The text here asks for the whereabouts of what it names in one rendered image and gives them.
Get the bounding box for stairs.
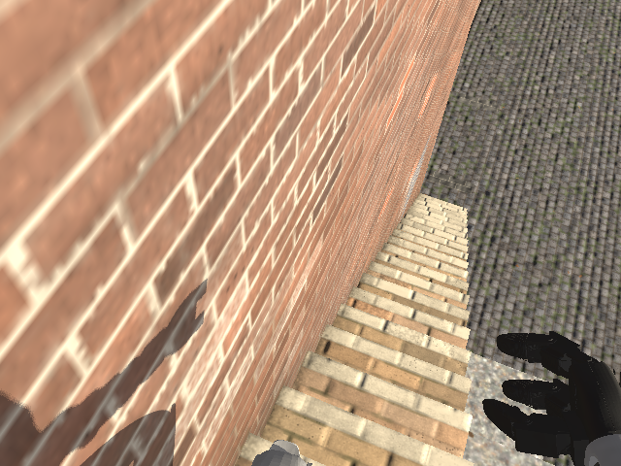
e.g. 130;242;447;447
235;193;474;466

